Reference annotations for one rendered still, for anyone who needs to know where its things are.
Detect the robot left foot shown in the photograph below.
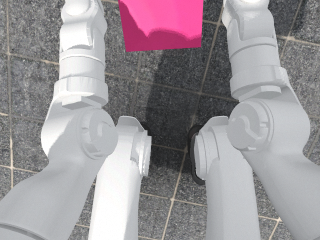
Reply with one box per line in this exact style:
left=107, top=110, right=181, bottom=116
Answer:
left=141, top=124, right=152, bottom=181

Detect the carton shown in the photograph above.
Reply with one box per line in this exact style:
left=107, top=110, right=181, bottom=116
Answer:
left=118, top=0, right=204, bottom=52

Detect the left robot forearm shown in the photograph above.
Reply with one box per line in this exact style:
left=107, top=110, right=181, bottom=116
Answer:
left=45, top=0, right=109, bottom=121

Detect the right robot forearm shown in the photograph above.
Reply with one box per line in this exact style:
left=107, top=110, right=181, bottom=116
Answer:
left=221, top=0, right=303, bottom=108

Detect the robot right upper arm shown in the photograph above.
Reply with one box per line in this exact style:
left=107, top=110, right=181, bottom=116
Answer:
left=226, top=98, right=320, bottom=240

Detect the right robot thigh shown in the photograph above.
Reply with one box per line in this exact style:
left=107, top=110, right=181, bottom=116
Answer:
left=194, top=125, right=261, bottom=240

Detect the robot left upper arm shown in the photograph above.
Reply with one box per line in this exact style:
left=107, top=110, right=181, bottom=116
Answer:
left=0, top=106, right=119, bottom=240

